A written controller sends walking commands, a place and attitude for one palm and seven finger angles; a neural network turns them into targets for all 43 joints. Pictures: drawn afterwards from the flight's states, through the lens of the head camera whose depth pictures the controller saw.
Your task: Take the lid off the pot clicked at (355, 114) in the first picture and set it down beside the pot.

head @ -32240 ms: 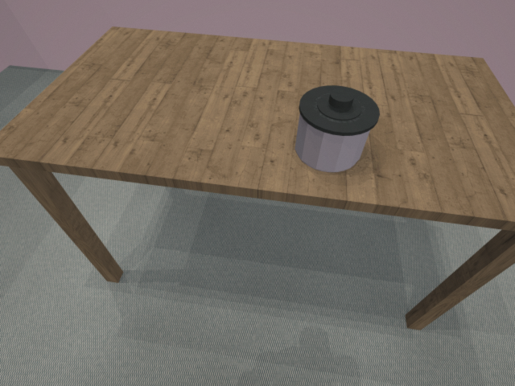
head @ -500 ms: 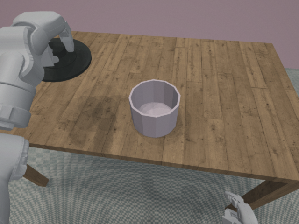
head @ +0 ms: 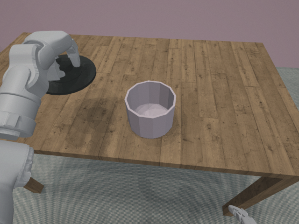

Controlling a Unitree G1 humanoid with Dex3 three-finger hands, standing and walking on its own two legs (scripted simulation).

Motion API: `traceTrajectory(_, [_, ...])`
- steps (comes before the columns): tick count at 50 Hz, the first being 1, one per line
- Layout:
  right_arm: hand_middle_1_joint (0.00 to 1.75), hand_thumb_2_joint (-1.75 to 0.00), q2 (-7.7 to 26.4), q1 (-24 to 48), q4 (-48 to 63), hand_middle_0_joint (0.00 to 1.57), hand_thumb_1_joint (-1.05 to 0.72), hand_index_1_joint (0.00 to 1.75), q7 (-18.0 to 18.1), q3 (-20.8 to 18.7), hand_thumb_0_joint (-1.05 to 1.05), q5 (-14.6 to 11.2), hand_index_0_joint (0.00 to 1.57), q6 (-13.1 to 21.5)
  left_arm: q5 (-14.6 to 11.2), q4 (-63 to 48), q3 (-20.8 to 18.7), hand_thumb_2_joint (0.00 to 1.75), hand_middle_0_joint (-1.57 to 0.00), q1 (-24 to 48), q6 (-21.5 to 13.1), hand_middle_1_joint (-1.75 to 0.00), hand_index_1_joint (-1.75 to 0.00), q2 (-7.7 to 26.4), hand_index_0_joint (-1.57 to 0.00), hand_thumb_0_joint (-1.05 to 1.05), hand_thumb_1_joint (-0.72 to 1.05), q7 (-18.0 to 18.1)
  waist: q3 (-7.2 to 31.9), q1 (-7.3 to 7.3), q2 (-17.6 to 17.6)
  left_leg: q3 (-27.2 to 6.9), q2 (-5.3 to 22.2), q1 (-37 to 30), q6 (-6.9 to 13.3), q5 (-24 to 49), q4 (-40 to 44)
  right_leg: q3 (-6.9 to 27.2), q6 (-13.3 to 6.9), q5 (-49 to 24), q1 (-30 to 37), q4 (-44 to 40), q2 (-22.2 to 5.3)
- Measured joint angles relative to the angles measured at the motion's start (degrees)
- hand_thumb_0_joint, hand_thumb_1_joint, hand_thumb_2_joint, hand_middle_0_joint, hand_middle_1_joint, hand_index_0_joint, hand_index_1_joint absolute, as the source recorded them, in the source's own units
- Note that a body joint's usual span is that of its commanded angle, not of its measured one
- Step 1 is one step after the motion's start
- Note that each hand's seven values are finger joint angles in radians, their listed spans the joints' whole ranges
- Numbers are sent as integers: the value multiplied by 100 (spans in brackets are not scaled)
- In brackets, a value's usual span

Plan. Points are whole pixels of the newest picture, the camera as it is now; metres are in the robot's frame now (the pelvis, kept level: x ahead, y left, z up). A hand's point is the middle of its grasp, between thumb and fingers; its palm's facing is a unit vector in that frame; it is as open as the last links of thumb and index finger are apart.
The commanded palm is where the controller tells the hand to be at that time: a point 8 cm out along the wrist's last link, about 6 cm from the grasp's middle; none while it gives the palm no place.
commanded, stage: lower the lid onto the table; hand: left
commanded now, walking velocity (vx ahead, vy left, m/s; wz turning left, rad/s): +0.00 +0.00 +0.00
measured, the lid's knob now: (62, 65) +0.47 +0.25 +0.18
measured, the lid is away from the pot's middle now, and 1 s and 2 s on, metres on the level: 0.24 0.23 0.23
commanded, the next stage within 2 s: none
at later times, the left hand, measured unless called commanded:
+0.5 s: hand (58, 81) +0.42 +0.25 +0.17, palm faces -0.28 -0.01 -0.96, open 7.4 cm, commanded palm +0.41 +0.24 +0.24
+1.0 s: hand (66, 87) +0.43 +0.25 +0.14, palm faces -0.35 -0.03 -0.93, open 7.4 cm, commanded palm +0.42 +0.24 +0.21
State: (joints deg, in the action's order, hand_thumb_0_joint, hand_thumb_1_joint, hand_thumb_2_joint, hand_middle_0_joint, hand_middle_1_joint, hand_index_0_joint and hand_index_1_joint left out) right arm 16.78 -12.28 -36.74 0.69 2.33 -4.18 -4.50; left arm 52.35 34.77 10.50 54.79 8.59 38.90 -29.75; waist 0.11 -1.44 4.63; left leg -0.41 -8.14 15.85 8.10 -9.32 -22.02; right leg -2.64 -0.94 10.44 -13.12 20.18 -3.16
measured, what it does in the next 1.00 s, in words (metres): stands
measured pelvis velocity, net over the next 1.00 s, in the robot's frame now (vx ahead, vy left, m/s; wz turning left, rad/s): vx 0.00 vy -0.01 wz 0.03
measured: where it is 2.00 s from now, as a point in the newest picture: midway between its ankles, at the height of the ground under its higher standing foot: outside the picture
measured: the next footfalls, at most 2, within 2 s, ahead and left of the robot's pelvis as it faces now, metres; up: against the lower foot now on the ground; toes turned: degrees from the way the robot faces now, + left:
none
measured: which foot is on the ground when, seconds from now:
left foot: down 0.00-1.00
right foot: down 0.00-1.00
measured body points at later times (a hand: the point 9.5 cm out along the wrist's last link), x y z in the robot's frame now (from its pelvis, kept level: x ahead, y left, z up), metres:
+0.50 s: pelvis +0.00 +0.00 +0.00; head +0.02 -0.01 +0.45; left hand +0.43 +0.25 +0.22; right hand +0.15 -0.25 -0.11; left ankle +0.01 +0.00 -0.74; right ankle +0.00 -0.18 -0.74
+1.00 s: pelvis +0.00 -0.01 +0.00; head +0.04 -0.01 +0.45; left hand +0.45 +0.24 +0.19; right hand +0.10 -0.27 -0.12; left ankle +0.01 +0.00 -0.74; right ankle +0.00 -0.18 -0.74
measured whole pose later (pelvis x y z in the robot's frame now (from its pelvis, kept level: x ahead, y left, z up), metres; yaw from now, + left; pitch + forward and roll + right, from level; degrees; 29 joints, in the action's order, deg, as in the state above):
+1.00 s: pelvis +0.00 -0.01 +0.00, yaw +1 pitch +4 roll -3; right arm 16.5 -15.1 -37.7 0.6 0.8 -3.6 -5.2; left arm 52.5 42.8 9.8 51.1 1.4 37.3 -26.7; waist 0.4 -3.5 3.4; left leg -2.1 -7.9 18.1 8.0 -10.5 -25.0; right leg -0.9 -1.0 11.3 -14.3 21.2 -1.6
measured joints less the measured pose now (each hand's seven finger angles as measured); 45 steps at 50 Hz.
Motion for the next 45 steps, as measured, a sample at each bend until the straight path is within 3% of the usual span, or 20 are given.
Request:
traceTrajectory(2, [30,-89,-18,-40,27,21,-90,30,-11,-35,1,6,20,48,18,-80,62,117,-79,-8,0,-62,-67,-40,-86,3,5,-8,-11,-3,-18,-39,-17,4,-64,24,26,32,-76,24,-24,37,6])
traceTrajectory(4, [30,-89,-8,-64,56,21,-90,30,-23,-51,1,32,20,74,-15,-268,6,117,-79,-121,-67,-62,-67,-76,-86,3,5,15,-4,-17,1,-88,-41,11,0,44,29,83,-102,43,-15,28,21])
traceTrajectory(7, [30,-89,3,-27,43,21,-90,30,-27,-34,1,38,20,60,-40,-307,-130,117,-79,-243,-174,-62,-67,-99,-86,3,5,79,37,0,17,-89,-42,19,59,10,-23,115,-20,45,9,6,30])
traceTrajectory(9, [30,-89,-20,18,20,21,-90,30,-39,-20,1,21,20,27,-45,-84,-88,117,-79,-176,-145,-62,-67,-110,-86,3,5,101,57,7,-12,-91,-35,30,-20,-17,-61,116,10,44,11,16,33])
traceTrajectory(13, [30,-89,-51,56,78,21,-90,30,-82,-55,1,12,20,-4,17,-73,84,117,-79,-178,-33,-62,-67,-113,-86,3,6,64,44,31,-54,-118,-30,52,14,-7,-79,90,-35,53,-13,52,46])
traceTrajectory(17, [30,-89,-24,65,117,21,-90,30,-93,-88,1,39,20,21,-43,-376,88,116,-79,-391,-144,-62,-67,-190,-86,3,6,97,48,52,-11,-184,-48,61,-19,-2,-103,91,-92,67,6,55,54])
traceTrajectory(23, [30,-89,-62,181,64,21,-90,30,-57,-26,1,6,20,-39,-56,22,144,117,-79,-294,-169,-62,-67,-202,-86,3,6,107,23,51,-55,-183,-34,84,23,-20,-169,112,3,60,5,68,74])
traceTrajectory(26, [30,-89,-81,130,83,21,-90,30,-65,-53,0,37,20,-6,-41,2,182,117,-79,-304,-201,-62,-67,-214,-86,3,6,129,21,37,-78,-219,-41,116,-62,-2,-165,106,-79,74,-32,96,79])
traceTrajectory(30, [30,-89,-63,100,48,21,-90,30,-55,-24,0,37,20,-36,-82,113,43,117,-79,-391,-348,-62,-67,-189,-86,3,6,186,36,4,-68,-210,-25,144,13,-23,-215,124,-18,61,-34,80,100])
traceTrajectory(34, [30,-89,-71,4,-12,21,-90,30,-42,-65,0,22,20,-53,-48,364,208,117,-79,-275,-329,-62,-67,-232,-86,3,6,197,44,-1,-98,-222,-26,165,-42,-39,-241,112,-54,90,-65,132,100])
traceTrajectory(45, [30,-89,-33,-216,-106,21,-90,30,18,-104,0,58,20,-31,-42,709,-17,116,-79,-330,-678,-62,-67,-199,-86,3,6,266,14,-140,-122,-189,8,207,-14,-83,-272,153,-48,94,-98,114,137])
